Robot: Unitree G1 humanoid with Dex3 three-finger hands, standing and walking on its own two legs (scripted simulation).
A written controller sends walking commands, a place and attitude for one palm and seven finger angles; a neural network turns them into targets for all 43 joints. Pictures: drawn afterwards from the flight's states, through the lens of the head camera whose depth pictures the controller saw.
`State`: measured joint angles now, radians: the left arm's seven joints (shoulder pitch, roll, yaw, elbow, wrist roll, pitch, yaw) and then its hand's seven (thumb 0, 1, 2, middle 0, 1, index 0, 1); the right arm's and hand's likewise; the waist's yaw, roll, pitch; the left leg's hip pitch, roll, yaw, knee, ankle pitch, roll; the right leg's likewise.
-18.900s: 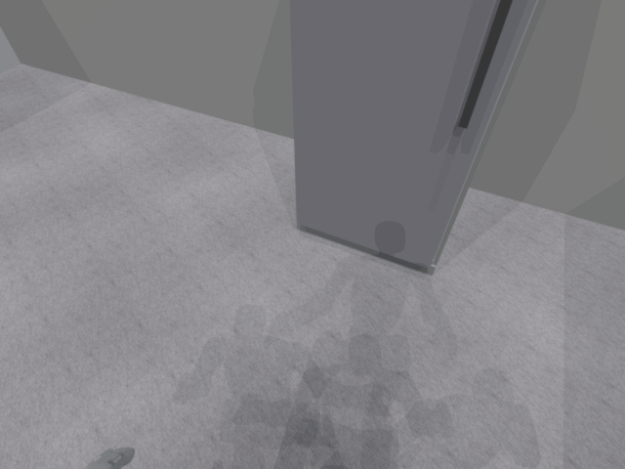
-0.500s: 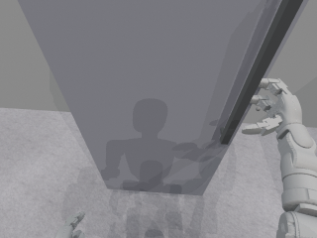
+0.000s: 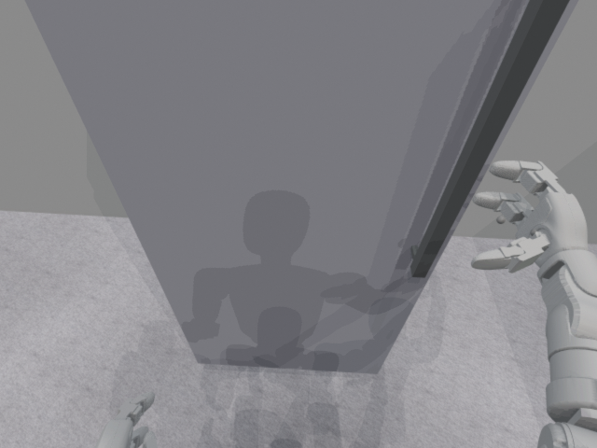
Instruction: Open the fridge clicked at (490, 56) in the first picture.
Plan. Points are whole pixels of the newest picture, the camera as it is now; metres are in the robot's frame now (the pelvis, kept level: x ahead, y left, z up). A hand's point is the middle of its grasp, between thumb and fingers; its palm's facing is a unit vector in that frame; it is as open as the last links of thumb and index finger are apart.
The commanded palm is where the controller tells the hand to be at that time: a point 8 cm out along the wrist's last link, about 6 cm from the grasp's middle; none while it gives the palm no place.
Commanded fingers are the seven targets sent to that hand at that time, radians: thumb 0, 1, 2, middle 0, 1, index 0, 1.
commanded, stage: move the hooked fingers beside the handle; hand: right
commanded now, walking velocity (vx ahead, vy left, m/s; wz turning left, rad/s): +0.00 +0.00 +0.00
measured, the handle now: (462, 160) +0.45 -0.17 +0.19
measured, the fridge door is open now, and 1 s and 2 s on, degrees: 0 0 0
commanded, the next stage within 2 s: feel for the door with the fingertips in 1.78 s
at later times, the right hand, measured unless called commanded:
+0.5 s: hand (512, 223) +0.38 -0.23 +0.14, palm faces +0.00 +1.00 +0.00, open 14.0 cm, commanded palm +0.35 -0.28 +0.15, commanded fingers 0.00 0.50 -0.30 0.30 1.20 0.30 1.20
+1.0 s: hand (513, 218) +0.39 -0.24 +0.15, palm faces -0.02 +1.00 +0.00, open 14.0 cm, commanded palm +0.36 -0.29 +0.14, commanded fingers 0.00 0.50 -0.30 0.30 1.20 0.30 1.20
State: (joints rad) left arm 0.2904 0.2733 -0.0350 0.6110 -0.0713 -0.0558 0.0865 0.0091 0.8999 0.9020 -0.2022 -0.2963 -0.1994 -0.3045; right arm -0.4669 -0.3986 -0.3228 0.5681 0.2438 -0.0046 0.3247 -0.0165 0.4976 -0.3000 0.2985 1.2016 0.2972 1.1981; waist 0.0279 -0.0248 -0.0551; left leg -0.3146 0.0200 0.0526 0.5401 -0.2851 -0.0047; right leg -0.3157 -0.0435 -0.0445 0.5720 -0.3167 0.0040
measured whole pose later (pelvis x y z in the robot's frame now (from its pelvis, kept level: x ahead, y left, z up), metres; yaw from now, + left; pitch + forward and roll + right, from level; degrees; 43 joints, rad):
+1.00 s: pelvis +0.00 +0.00 +0.00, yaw +0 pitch +5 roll +1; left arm 0.32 0.28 -0.04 0.61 -0.07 -0.07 0.09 0.01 0.90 0.90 -0.20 -0.30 -0.20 -0.30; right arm -0.50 -0.45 -0.36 0.64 0.26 -0.05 0.39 -0.02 0.50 -0.30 0.30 1.20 0.30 1.20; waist 0.03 -0.02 -0.06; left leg -0.34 0.02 0.05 0.54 -0.28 -0.01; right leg -0.35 -0.04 -0.05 0.59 -0.32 0.00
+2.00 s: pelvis +0.00 +0.00 +0.00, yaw +0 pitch +4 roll +1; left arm 0.30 0.27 -0.05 0.61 -0.07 -0.05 0.09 0.01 0.90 0.90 -0.20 -0.30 -0.20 -0.30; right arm -0.49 -0.43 -0.36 0.61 0.25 -0.03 0.36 -0.02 0.50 -0.30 0.30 1.20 0.30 1.20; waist 0.03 -0.02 -0.06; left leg -0.34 0.02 0.05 0.55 -0.28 -0.01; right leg -0.34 -0.04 -0.04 0.59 -0.32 0.00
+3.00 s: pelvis -0.01 +0.00 +0.00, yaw +0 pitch +4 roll +1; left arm 0.32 0.27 -0.03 0.62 -0.06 -0.04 0.07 0.01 0.90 0.90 -0.20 -0.30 -0.20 -0.30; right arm -0.54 -0.39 -0.31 0.65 0.23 -0.04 0.30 -0.02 0.50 -0.30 0.32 1.22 0.32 1.21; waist 0.04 -0.03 -0.06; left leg -0.35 0.01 0.05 0.55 -0.27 0.00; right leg -0.35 -0.05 -0.05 0.58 -0.31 0.01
